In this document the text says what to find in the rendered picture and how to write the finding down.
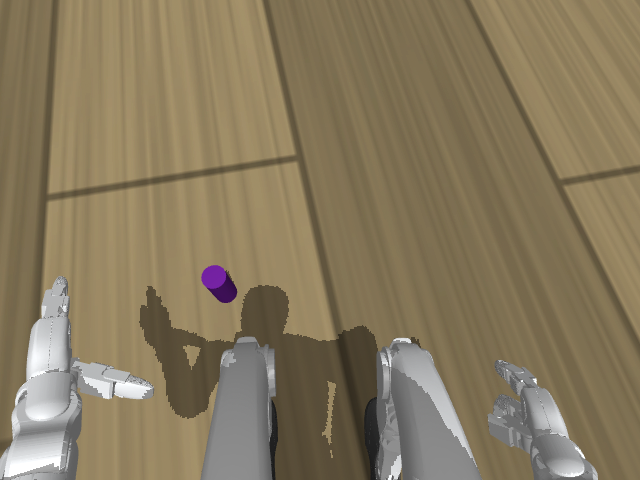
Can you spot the right robot foot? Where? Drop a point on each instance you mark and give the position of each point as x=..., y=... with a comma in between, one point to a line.
x=372, y=437

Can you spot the left robot arm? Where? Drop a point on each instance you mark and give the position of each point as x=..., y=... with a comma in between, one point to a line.
x=46, y=422

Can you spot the left robot hand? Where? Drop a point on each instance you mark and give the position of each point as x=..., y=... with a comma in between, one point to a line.
x=50, y=351

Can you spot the can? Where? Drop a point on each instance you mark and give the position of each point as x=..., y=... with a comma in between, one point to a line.
x=216, y=280

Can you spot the right robot hand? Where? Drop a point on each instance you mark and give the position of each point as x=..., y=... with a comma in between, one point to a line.
x=517, y=424

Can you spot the right robot arm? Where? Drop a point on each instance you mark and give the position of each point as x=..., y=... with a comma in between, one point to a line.
x=554, y=457

